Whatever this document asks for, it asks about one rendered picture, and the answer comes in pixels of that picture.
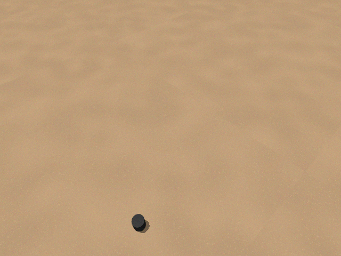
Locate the tin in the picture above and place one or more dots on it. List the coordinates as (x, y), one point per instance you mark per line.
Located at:
(138, 222)

